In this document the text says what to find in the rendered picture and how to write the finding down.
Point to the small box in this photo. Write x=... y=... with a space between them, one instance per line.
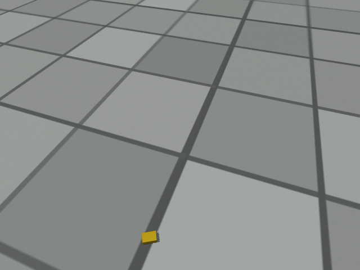
x=149 y=237

